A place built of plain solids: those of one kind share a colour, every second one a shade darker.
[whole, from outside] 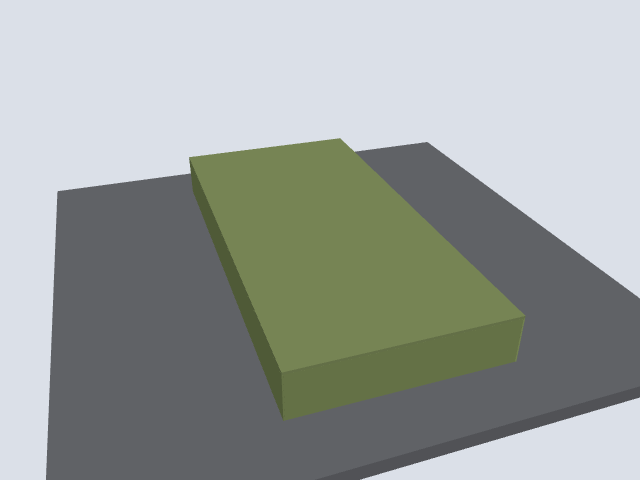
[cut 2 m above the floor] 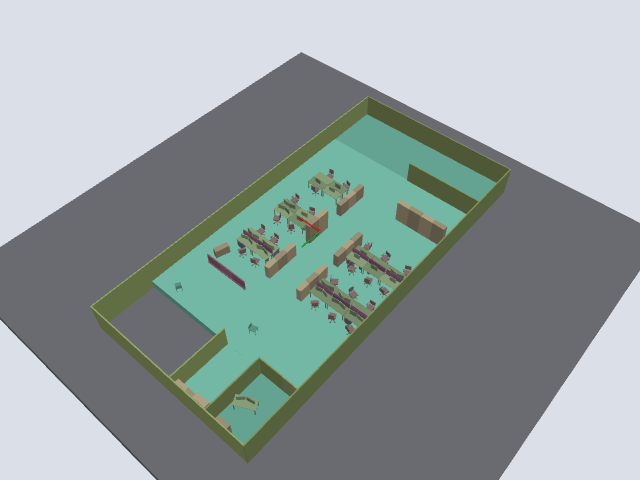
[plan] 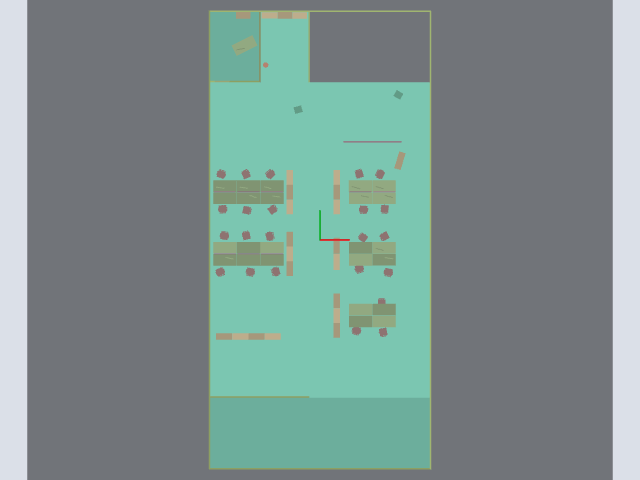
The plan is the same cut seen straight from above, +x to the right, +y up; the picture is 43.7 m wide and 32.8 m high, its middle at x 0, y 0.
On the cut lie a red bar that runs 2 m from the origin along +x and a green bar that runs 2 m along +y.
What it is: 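One storey of an office; an open floor with rows of desks, a band of small rooms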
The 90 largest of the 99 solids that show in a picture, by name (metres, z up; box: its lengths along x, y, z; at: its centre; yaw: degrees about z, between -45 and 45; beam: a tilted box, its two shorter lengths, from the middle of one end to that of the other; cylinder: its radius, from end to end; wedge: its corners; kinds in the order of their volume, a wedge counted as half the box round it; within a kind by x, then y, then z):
{
 "floor_1": {"box": [3.34, 4.8, 0.8], "at": [-5.83, 13.18, 0.35]},
 "floor_2": {"box": [3.26, 4.8, 0.8], "at": [-2.43, 13.18, 0.35]},
 "floor_3": {"box": [15.0, 4.8, 0.76], "at": [0.0, -13.18, 0.33]},
 "floor_4": {"box": [15.0, 21.57, 0.8], "at": [0.0, 0.0, 0.35]},
 "roof_1": {"box": [15.2, 31.37, 0.2], "at": [0.0, 0.0, 3.45]},
 "wall_1": {"box": [0.1, 31.37, 3.4], "at": [-7.55, 0.0, 1.65]},
 "wall_2": {"box": [2.03, 0.1, 2.6], "at": [-5.17, 10.83, 2.05]},
 "wall_3": {"box": [6.77, 0.1, 2.6], "at": [-4.12, -10.73, 2.05]},
 "wall_4": {"box": [0.1, 4.8, 2.6], "at": [-4.11, 13.18, 2.05]},
 "wall_5": {"box": [0.1, 4.8, 2.6], "at": [-0.74, 13.18, 2.05]},
 "wall_6": {"box": [15.0, 0.1, 3.4], "at": [0.0, -15.63, 1.65]},
 "wall_7": {"box": [15.0, 0.1, 3.4], "at": [0.0, 15.63, 1.65]},
 "wall_8": {"box": [0.1, 31.37, 3.4], "at": [7.55, 0.0, 1.65]},
 "cabinet_1": {"box": [1.1, 0.44, 1.99], "at": [-6.55, -6.59, 1.74]},
 "cabinet_2": {"box": [1.1, 0.44, 1.99], "at": [-5.44, -6.59, 1.74]},
 "cabinet_3": {"box": [1.0, 0.45, 1.27], "at": [-5.25, 15.35, 1.38]},
 "cabinet_4": {"box": [1.1, 0.44, 1.99], "at": [-4.33, -6.59, 1.74]},
 "cabinet_5": {"box": [1.1, 0.44, 1.99], "at": [-3.45, 15.35, 1.74]},
 "cabinet_6": {"box": [1.1, 0.44, 1.99], "at": [-3.22, -6.59, 1.74]},
 "cabinet_7": {"box": [1.0, 0.45, 1.27], "at": [-2.39, 15.35, 1.38]},
 "cabinet_8": {"box": [0.45, 1.0, 1.27], "at": [-2.06, -1.96, 1.38]},
 "cabinet_9": {"box": [0.45, 1.0, 1.27], "at": [-2.06, -0.95, 1.38]},
 "cabinet_10": {"box": [0.45, 1.0, 1.27], "at": [-2.06, 0.06, 1.38]},
 "cabinet_11": {"box": [0.45, 1.0, 1.27], "at": [-2.06, 2.26, 1.38]},
 "cabinet_12": {"box": [0.45, 1.0, 1.27], "at": [-2.06, 3.27, 1.38]},
 "cabinet_13": {"box": [0.45, 1.0, 1.27], "at": [-2.06, 4.28, 1.38]},
 "cabinet_14": {"box": [1.0, 0.45, 1.27], "at": [-1.38, 15.35, 1.38]},
 "cabinet_15": {"box": [0.45, 1.0, 1.27], "at": [1.14, -6.17, 1.38]},
 "cabinet_16": {"box": [0.45, 1.0, 1.27], "at": [1.14, -5.17, 1.38]},
 "cabinet_17": {"box": [0.45, 1.0, 1.27], "at": [1.14, -4.16, 1.38]},
 "cabinet_18": {"box": [0.44, 1.1, 1.99], "at": [1.14, -1.5, 1.74]},
 "cabinet_19": {"box": [0.44, 1.1, 1.99], "at": [1.14, -0.39, 1.74]},
 "cabinet_20": {"box": [0.45, 1.0, 1.27], "at": [1.14, 2.26, 1.38]},
 "cabinet_21": {"box": [0.45, 1.0, 1.27], "at": [1.14, 3.27, 1.38]},
 "cabinet_22": {"box": [0.45, 1.0, 1.27], "at": [1.14, 4.28, 1.38]},
 "cabinet_23": {"box": [0.46, 1.2, 0.76], "at": [5.46, 5.42, 1.13], "yaw": -16.8},
 "desk_1": {"box": [1.6, 0.8, 0.032], "at": [-6.5, -1.35, 1.49]},
 "desk_2": {"box": [1.6, 0.8, 0.032], "at": [-6.5, -0.53, 1.49]},
 "desk_3": {"box": [1.6, 0.8, 0.032], "at": [-6.5, 2.86, 1.49]},
 "desk_4": {"box": [1.6, 0.8, 0.032], "at": [-6.5, 3.68, 1.49]},
 "desk_5": {"box": [1.6, 0.8, 0.032], "at": [-5.16, 13.29, 1.49], "yaw": 26.3},
 "desk_6": {"box": [1.6, 0.8, 0.032], "at": [-4.89, -1.35, 1.49]},
 "desk_7": {"box": [1.6, 0.8, 0.032], "at": [-4.89, -0.53, 1.49]},
 "desk_8": {"box": [1.6, 0.8, 0.032], "at": [-4.89, 2.86, 1.49]},
 "desk_9": {"box": [1.6, 0.8, 0.032], "at": [-4.89, 3.68, 1.49]},
 "desk_10": {"box": [1.6, 0.8, 0.032], "at": [-3.28, -1.35, 1.49]},
 "desk_11": {"box": [1.6, 0.8, 0.032], "at": [-3.28, -0.53, 1.49]},
 "desk_12": {"box": [1.6, 0.8, 0.032], "at": [-3.28, 2.86, 1.49]},
 "desk_13": {"box": [1.6, 0.8, 0.032], "at": [-3.28, 3.68, 1.49]},
 "desk_14": {"box": [1.6, 0.8, 0.032], "at": [2.77, -5.57, 1.49]},
 "desk_15": {"box": [1.6, 0.8, 0.032], "at": [2.77, -4.75, 1.49]},
 "desk_16": {"box": [1.6, 0.8, 0.032], "at": [2.77, -1.35, 1.49]},
 "desk_17": {"box": [1.6, 0.8, 0.032], "at": [2.77, -0.53, 1.49]},
 "desk_18": {"box": [1.6, 0.8, 0.032], "at": [2.77, 2.86, 1.49]},
 "desk_19": {"box": [1.6, 0.8, 0.032], "at": [2.77, 3.68, 1.49]},
 "desk_20": {"box": [1.6, 0.8, 0.032], "at": [4.38, -5.57, 1.49]},
 "desk_21": {"box": [1.6, 0.8, 0.032], "at": [4.38, -4.75, 1.49]},
 "desk_22": {"box": [1.6, 0.8, 0.032], "at": [4.38, -1.35, 1.49]},
 "desk_23": {"box": [1.6, 0.8, 0.032], "at": [4.38, -0.53, 1.49]},
 "desk_24": {"box": [1.6, 0.8, 0.032], "at": [4.38, 2.86, 1.49]},
 "desk_25": {"box": [1.6, 0.8, 0.032], "at": [4.38, 3.68, 1.49]},
 "officechair_1": {"box": [0.51, 0.49, 0.08], "at": [-6.82, -2.17, 1.24], "yaw": 23.5},
 "officechair_2": {"box": [0.51, 0.49, 0.08], "at": [-6.75, 4.48, 1.26], "yaw": -17.9},
 "officechair_3": {"box": [0.51, 0.49, 0.08], "at": [-6.65, 2.13, 1.22], "yaw": 3.6},
 "officechair_4": {"box": [0.51, 0.49, 0.08], "at": [-6.54, 0.27, 1.23], "yaw": -9.8},
 "officechair_5": {"box": [0.51, 0.51, 0.08], "at": [-5.05, 4.48, 1.22], "yaw": 23.1},
 "officechair_6": {"box": [0.51, 0.51, 0.08], "at": [-5.03, 0.28, 1.21], "yaw": 13.9},
 "officechair_7": {"box": [0.51, 0.51, 0.08], "at": [-5.02, 2.03, 1.25], "yaw": -13.6},
 "officechair_8": {"box": [0.51, 0.49, 0.08], "at": [-4.76, -2.16, 1.3], "yaw": -10.0},
 "officechair_9": {"box": [0.49, 0.51, 0.08], "at": [-3.45, 0.25, 1.25], "yaw": 13.4},
 "officechair_10": {"box": [0.51, 0.49, 0.08], "at": [-3.38, 4.48, 1.25], "yaw": 44.6},
 "officechair_11": {"box": [0.51, 0.51, 0.08], "at": [-3.25, 2.07, 1.3], "yaw": 35.7},
 "officechair_12": {"box": [0.49, 0.51, 0.08], "at": [-3.0, -2.15, 1.27], "yaw": 15.6},
 "officechair_13": {"box": [0.51, 0.49, 0.08], "at": [2.49, -6.18, 1.24], "yaw": -17.0},
 "officechair_14": {"box": [0.51, 0.49, 0.08], "at": [2.67, -1.95, 1.22], "yaw": 18.8},
 "officechair_15": {"box": [0.51, 0.51, 0.08], "at": [2.69, 4.5, 1.23], "yaw": 16.8},
 "officechair_16": {"box": [0.51, 0.51, 0.08], "at": [2.95, 0.15, 1.27], "yaw": -36.3},
 "officechair_17": {"box": [0.51, 0.49, 0.08], "at": [2.98, 2.1, 1.28], "yaw": -2.9},
 "officechair_18": {"box": [0.49, 0.51, 0.08], "at": [4.13, 4.49, 1.26], "yaw": -26.3},
 "officechair_19": {"box": [0.51, 0.51, 0.08], "at": [4.32, -6.28, 1.24], "yaw": 11.6},
 "officechair_20": {"box": [0.51, 0.51, 0.08], "at": [4.42, 0.26, 1.29], "yaw": 28.8},
 "officechair_21": {"box": [0.51, 0.51, 0.08], "at": [4.42, 2.13, 1.28], "yaw": -3.9},
 "officechair_22": {"box": [0.51, 0.49, 0.08], "at": [4.68, -2.19, 1.29], "yaw": -11.3},
 "door_1": {"box": [0.99, 0.1, 2.05], "at": [-6.69, 10.83, 1.77]},
 "guard_1": {"box": [1.25, 0.03, 0.86], "at": [2.27, 6.71, 1.3]},
 "guard_2": {"box": [3.99, 0.1, 0.12], "at": [3.58, 6.71, 0.81]},
 "guard_3": {"box": [1.25, 0.03, 0.86], "at": [3.58, 6.71, 1.3]},
 "guard_4": {"box": [3.99, 0.1, 0.05], "at": [3.58, 6.71, 1.75]},
 "guard_5": {"box": [1.25, 0.03, 0.86], "at": [4.89, 6.71, 1.3]},
 "screen_1": {"box": [1.5, 0.026, 0.46], "at": [-6.5, -0.9, 1.74]}
}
